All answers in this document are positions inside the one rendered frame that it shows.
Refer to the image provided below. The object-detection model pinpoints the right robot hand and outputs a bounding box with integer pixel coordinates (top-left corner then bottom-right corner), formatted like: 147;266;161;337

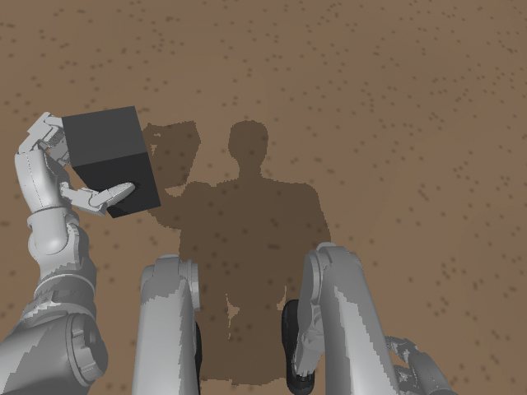
385;336;452;395

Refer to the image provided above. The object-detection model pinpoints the left robot hand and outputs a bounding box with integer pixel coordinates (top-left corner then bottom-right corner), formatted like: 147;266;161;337
14;112;135;216

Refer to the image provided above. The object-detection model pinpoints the right robot foot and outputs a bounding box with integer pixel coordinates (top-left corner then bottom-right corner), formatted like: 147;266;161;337
282;300;315;395

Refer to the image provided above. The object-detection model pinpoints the carton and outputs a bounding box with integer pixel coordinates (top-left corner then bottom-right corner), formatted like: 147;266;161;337
61;106;161;218

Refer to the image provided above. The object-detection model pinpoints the left robot arm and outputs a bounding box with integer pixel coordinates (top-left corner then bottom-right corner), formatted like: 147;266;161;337
0;207;109;395

